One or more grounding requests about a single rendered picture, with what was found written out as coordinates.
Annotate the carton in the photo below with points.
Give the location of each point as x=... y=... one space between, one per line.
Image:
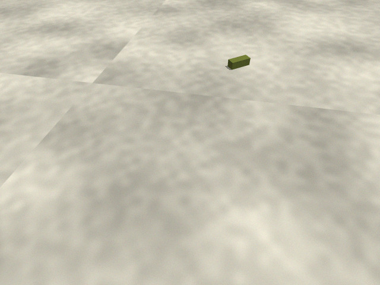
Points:
x=238 y=62

